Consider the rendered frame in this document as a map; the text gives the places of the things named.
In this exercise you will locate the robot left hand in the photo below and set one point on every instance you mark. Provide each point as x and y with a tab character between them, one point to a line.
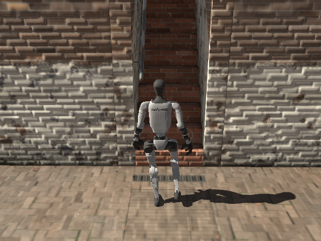
139	142

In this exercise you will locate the robot left shin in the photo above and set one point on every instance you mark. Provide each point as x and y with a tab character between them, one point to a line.
154	183

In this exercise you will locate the left robot thigh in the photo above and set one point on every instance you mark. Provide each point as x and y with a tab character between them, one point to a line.
150	154

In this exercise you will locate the right robot forearm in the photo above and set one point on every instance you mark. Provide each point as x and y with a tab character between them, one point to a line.
185	134

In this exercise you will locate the left robot upper arm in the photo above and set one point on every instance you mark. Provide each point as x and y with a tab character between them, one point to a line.
141	114

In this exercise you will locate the robot right hand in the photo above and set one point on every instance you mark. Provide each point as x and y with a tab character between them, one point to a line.
189	147

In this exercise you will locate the right robot upper arm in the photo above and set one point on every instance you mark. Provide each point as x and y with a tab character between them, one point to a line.
178	113

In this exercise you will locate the left robot forearm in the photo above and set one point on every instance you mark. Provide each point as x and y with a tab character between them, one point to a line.
137	133

